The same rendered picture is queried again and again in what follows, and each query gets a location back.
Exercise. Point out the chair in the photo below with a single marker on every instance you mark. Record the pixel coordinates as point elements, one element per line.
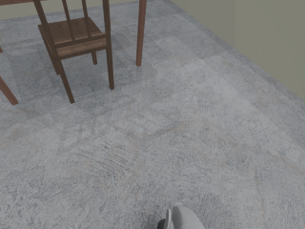
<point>74,37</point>

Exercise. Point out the robot right thigh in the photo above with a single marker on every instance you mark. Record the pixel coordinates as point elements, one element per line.
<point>181,217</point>

